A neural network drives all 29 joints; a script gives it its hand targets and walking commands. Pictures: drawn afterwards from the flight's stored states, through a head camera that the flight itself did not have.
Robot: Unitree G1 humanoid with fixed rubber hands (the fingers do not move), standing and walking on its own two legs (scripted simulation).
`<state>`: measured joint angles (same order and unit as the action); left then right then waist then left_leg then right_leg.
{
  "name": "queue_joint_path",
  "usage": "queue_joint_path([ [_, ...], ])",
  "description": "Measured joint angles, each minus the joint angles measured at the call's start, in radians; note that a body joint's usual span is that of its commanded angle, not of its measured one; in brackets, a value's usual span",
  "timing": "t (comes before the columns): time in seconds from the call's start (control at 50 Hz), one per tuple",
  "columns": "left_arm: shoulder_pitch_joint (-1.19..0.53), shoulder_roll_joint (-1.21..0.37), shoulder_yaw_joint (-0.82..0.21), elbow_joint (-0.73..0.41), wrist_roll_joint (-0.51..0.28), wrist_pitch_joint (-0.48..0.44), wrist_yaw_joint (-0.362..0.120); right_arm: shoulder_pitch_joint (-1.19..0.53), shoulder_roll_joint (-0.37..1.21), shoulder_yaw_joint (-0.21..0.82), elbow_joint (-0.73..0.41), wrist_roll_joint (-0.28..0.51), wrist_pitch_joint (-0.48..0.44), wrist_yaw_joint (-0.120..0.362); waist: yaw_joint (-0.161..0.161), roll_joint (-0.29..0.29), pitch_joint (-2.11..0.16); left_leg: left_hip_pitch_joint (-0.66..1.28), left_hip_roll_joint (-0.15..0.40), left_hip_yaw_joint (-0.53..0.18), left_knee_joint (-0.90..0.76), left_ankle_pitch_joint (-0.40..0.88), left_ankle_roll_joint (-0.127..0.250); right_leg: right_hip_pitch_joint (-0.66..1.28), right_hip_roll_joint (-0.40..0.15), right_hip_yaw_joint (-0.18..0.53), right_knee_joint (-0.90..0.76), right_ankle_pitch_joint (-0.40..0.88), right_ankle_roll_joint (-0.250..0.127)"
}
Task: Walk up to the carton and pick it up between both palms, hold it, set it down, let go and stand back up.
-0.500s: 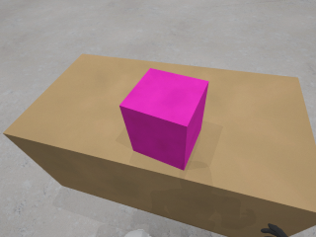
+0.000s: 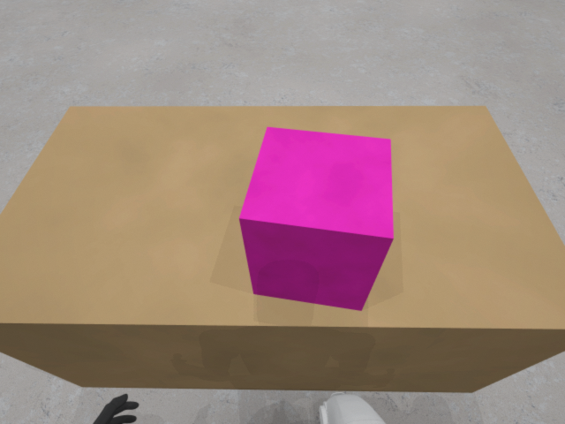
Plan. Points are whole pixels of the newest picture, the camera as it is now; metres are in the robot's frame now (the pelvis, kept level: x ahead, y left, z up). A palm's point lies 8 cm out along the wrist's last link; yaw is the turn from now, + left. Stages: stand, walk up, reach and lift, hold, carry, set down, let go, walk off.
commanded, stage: walk up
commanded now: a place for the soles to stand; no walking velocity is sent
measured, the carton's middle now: (316, 223) +0.45 -0.06 -0.04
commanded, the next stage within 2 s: none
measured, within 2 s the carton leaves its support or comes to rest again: neither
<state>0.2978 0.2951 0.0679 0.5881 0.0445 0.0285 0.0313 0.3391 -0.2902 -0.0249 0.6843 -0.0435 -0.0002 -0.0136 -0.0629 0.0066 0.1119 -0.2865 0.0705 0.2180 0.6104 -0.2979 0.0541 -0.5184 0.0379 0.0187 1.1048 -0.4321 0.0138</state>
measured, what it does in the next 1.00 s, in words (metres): steps on the spot: right foot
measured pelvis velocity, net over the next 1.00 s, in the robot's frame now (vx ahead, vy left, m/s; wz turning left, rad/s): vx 0.02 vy -0.01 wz -0.26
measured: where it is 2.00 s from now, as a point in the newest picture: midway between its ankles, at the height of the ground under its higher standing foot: outside the picture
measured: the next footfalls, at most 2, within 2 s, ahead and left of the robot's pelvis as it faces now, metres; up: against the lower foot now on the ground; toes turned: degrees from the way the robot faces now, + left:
right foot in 0.20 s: +0.03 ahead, -0.10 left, +0.00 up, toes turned -10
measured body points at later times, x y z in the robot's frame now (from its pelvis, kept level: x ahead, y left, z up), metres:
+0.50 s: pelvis +0.00 +0.01 -0.01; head +0.00 -0.01 +0.44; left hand +0.17 +0.25 -0.10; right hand +0.04 -0.27 -0.12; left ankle +0.03 +0.13 -0.73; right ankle +0.01 -0.14 -0.73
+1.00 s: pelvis +0.02 -0.01 +0.00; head +0.03 -0.03 +0.45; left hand +0.20 +0.22 -0.10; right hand +0.06 -0.30 -0.11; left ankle +0.03 +0.13 -0.73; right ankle +0.01 -0.14 -0.73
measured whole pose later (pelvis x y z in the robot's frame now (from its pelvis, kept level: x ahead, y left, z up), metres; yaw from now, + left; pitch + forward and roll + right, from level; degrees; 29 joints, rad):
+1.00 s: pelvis +0.02 -0.01 +0.00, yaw -15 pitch +0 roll +1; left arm 0.29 0.27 0.03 0.65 0.01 0.00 0.00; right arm 0.30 -0.32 0.00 0.63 -0.01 0.03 0.01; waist -0.01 0.02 0.04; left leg -0.22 0.08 0.17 0.59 -0.35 -0.03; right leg -0.34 0.05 0.19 0.65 -0.30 0.02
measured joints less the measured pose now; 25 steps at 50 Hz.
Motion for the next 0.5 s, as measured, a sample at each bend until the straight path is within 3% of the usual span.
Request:
queue_joint_path([
  [0.14, -0.072, -0.016, -0.009, 0.010, -0.011, 0.002, -0.033, 0.030, 0.003, 0.026, -0.015, 0.014, 0.004, 0.001, -0.007, -0.017, 0.018, 0.009, 0.046, 0.059, 0.030, -0.028, -0.012, 0.105, -0.038, 0.025, -0.275, 0.041, -0.008],
  [0.2, -0.082, -0.036, -0.020, 0.012, -0.017, -0.015, -0.038, 0.031, -0.010, 0.032, -0.027, 0.024, 0.019, 0.009, -0.001, -0.009, 0.010, -0.007, 0.070, 0.081, 0.078, -0.054, -0.022, 0.186, -0.040, 0.009, -0.434, 0.138, -0.025],
  [0.24, -0.090, -0.058, -0.028, 0.023, -0.015, -0.026, -0.036, 0.017, -0.026, 0.029, -0.028, 0.033, 0.030, 0.016, 0.002, 0.029, 0.016, -0.016, 0.105, 0.078, 0.117, -0.073, -0.035, 0.204, -0.014, 0.002, -0.460, 0.137, -0.018],
  [0.32, -0.062, -0.063, -0.038, 0.031, -0.022, -0.026, -0.023, 0.010, -0.030, 0.026, -0.045, 0.031, 0.052, 0.020, 0.038, 0.033, -0.024, -0.033, 0.042, -0.043, 0.187, -0.252, -0.061, 0.173, -0.012, 0.049, -0.412, 0.117, -0.022],
  [0.36, -0.049, -0.061, -0.037, 0.044, -0.022, -0.020, -0.015, 0.000, -0.032, 0.019, -0.050, 0.032, 0.049, 0.022, 0.046, 0.041, -0.041, -0.034, 0.020, -0.098, 0.184, -0.269, -0.064, 0.173, -0.013, 0.060, -0.419, 0.123, -0.015],
  [0.4, -0.045, -0.056, -0.036, 0.051, -0.023, -0.017, -0.013, -0.005, -0.033, 0.014, -0.056, 0.034, 0.037, 0.022, 0.052, 0.050, -0.050, -0.022, 0.009, -0.131, 0.126, -0.206, -0.064, 0.170, -0.014, 0.064, -0.423, 0.130, -0.003],
  [0.44, -0.049, -0.044, -0.032, 0.062, -0.029, -0.011, -0.017, -0.010, -0.027, 0.012, -0.055, 0.035, 0.024, 0.021, 0.060, 0.036, -0.049, 0.001, -0.008, -0.122, 0.061, -0.034, -0.070, 0.168, -0.026, 0.080, -0.414, 0.129, 0.008],
  [0.5, -0.042, -0.030, -0.027, 0.072, -0.045, -0.001, -0.030, -0.003, -0.014, 0.019, -0.051, 0.028, 0.011, 0.023, 0.066, 0.007, -0.073, 0.023, -0.026, -0.099, 0.020, -0.016, -0.063, 0.169, -0.038, 0.107, -0.424, 0.131, 0.014],
])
